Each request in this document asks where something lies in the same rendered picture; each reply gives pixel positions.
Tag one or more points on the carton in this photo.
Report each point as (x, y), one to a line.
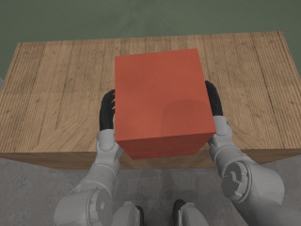
(162, 106)

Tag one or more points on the robot left hand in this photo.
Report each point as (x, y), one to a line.
(106, 114)

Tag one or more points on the left robot thigh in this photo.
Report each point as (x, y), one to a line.
(126, 216)

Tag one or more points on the robot right hand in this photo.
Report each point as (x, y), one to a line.
(214, 99)

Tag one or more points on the pedestal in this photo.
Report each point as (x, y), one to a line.
(52, 95)

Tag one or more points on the robot right forearm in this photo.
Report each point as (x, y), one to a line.
(222, 149)

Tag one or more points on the robot left upper arm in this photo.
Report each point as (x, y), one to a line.
(87, 208)

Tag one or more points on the right robot foot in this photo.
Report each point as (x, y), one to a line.
(177, 206)

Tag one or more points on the robot right upper arm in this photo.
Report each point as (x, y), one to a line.
(257, 194)

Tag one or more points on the robot left forearm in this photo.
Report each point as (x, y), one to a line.
(105, 169)

